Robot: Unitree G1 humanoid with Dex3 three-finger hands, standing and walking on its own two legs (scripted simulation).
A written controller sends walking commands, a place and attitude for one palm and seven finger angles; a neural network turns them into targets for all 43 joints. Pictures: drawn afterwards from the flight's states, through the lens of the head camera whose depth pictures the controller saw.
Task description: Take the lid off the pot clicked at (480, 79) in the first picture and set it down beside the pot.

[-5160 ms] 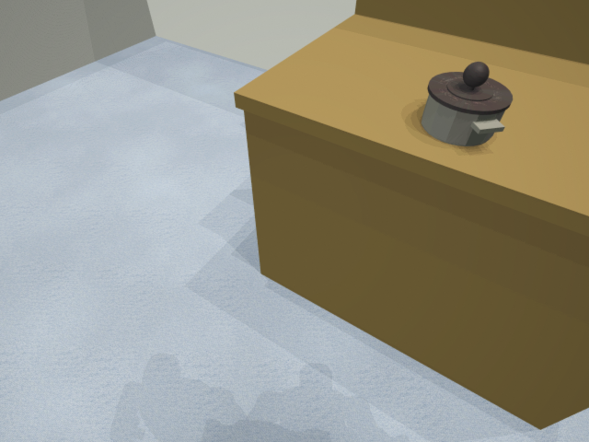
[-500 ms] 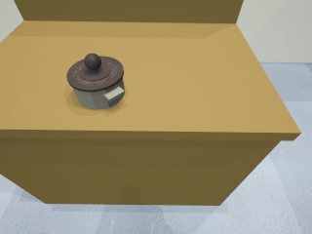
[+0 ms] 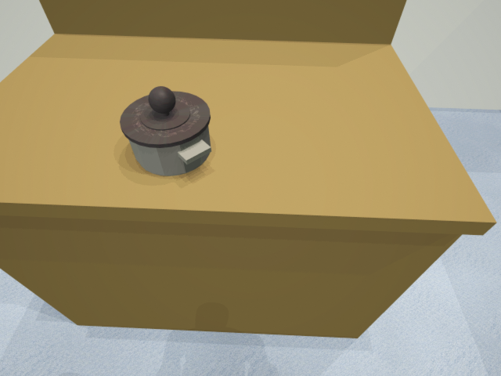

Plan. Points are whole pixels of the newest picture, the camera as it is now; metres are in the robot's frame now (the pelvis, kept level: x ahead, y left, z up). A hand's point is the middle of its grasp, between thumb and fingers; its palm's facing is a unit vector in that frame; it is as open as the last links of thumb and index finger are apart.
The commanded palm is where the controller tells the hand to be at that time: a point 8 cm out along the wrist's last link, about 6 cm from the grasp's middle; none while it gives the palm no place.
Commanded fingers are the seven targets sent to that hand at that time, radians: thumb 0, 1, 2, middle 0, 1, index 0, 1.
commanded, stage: shuffle to correct the standing spot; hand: left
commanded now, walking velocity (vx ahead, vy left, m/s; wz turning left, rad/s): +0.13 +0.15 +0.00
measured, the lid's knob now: (162, 100) +0.51 +0.20 +0.17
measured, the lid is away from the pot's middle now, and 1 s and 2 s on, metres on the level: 0.00 0.00 0.00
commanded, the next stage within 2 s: come to a stop and stand still in 0.08 s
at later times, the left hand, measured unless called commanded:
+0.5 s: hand out of the picture +0.14 +0.18 -0.16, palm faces +0.02 -0.97 -0.25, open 7.4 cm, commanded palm none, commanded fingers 0.00 0.90 0.90 -0.20 -0.30 -0.20 -0.30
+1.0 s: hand out of the picture +0.03 +0.23 -0.17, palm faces +0.11 -0.97 -0.20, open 7.4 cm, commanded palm none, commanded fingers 0.00 0.90 0.90 -0.20 -0.30 -0.20 -0.30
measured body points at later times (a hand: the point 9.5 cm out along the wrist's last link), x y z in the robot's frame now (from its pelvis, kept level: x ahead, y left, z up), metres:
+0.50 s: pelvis +0.05 +0.00 -0.01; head +0.10 -0.02 +0.44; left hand +0.14 +0.24 -0.14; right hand +0.00 -0.20 -0.17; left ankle -0.03 +0.12 -0.72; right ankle +0.09 -0.08 -0.73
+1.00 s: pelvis +0.00 +0.03 +0.01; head +0.00 +0.05 +0.46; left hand +0.03 +0.28 -0.15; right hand +0.02 -0.19 -0.14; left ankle +0.00 +0.15 -0.73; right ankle +0.02 -0.08 -0.68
